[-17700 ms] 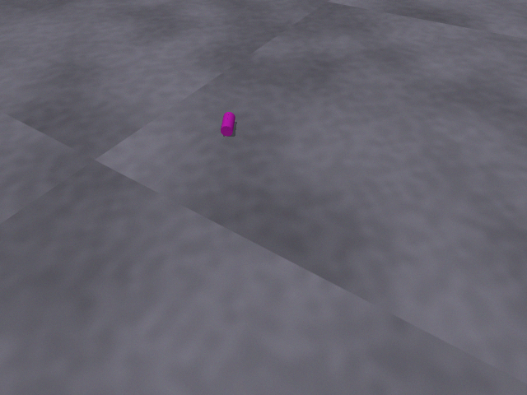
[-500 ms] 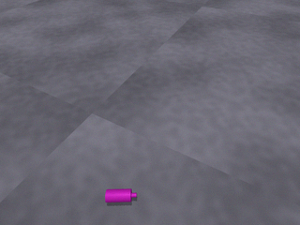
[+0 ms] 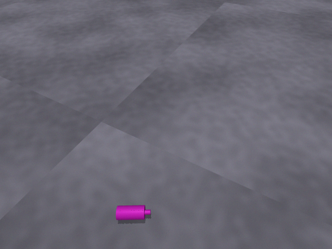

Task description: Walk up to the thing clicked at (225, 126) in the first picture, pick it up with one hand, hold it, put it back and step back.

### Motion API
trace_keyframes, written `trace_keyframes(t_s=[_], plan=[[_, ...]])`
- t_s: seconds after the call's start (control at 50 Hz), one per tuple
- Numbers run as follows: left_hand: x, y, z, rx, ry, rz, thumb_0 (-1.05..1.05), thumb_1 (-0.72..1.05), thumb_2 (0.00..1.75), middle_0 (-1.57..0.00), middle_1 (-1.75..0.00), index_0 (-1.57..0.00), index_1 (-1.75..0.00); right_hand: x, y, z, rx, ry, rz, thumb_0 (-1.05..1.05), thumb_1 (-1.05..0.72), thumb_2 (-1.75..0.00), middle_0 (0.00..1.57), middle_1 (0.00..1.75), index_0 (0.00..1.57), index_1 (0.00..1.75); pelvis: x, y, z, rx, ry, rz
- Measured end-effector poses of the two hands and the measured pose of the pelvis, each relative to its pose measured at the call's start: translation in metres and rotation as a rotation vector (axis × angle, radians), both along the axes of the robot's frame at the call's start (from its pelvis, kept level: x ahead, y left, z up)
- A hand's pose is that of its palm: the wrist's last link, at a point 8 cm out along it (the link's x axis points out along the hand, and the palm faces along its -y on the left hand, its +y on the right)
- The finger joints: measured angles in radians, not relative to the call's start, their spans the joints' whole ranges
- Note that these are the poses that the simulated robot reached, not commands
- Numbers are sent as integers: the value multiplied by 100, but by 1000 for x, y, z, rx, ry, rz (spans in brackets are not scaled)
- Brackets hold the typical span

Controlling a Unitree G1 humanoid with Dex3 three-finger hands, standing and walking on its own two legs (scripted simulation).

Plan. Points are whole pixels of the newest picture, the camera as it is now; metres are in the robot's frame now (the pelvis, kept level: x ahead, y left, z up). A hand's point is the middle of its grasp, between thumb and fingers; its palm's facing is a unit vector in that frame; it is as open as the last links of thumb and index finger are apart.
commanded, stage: stand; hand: left
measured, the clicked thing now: (133, 212) +0.46 +0.22 -0.74
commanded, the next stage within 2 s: none
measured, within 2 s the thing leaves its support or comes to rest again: neither
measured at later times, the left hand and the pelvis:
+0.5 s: hand out of the picture +0.06 +0.25 -0.16, palm faces -0.03 -0.94 -0.34, open 7.4 cm; pelvis -0.01 +0.00 +0.00, yaw +0 degrees
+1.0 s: hand out of the picture +0.07 +0.24 -0.16, palm faces -0.03 -0.94 -0.34, open 7.4 cm; pelvis +0.00 -0.01 +0.00, yaw +0 degrees
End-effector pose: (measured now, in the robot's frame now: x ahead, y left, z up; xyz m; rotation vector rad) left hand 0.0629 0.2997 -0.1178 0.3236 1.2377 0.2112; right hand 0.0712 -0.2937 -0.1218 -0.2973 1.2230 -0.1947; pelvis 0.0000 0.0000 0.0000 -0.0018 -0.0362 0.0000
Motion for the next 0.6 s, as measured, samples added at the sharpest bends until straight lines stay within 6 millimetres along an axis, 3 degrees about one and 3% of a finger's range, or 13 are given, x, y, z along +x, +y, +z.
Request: trace_keyframes(t_s=[0.22, 0.6], plan=[[-1, -10, -5, -29, 3, -16, 1, 90, 90, -21, -30, -21, -30, -3, -4, 4, -16, -3, 6, 0, -91, -90, 20, 30, 20, 30, -4, -2, 1, -3, 0, -5], [-18, -4, -1, -10, 32, -8, 1, 90, 90, -21, -30, -20, -30, -25, -5, -1, -4, 34, -3, 0, -91, -90, 20, 30, 20, 30, -11, -3, 1, -1, 2, -6]])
